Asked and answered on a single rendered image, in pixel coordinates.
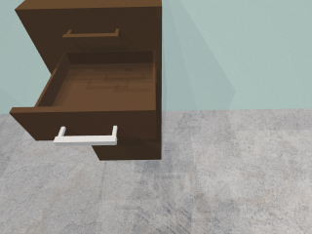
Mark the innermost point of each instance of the handle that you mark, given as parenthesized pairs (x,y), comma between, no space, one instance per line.
(90,38)
(62,140)

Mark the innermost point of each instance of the cabinet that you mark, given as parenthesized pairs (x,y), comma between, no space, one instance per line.
(139,25)

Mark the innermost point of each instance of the drawer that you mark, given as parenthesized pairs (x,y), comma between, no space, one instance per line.
(91,92)

